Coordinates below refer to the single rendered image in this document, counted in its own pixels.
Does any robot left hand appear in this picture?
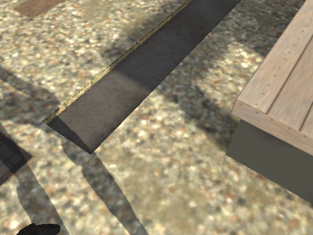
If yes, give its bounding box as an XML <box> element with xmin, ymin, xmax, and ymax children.
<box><xmin>17</xmin><ymin>223</ymin><xmax>61</xmax><ymax>235</ymax></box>

